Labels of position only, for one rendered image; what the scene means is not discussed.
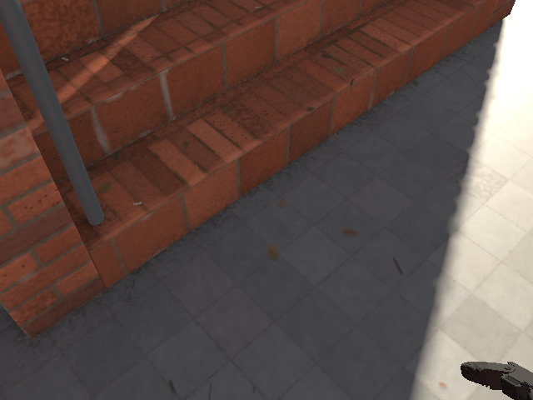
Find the robot right hand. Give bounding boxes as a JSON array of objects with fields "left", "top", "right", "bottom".
[{"left": 461, "top": 362, "right": 533, "bottom": 400}]

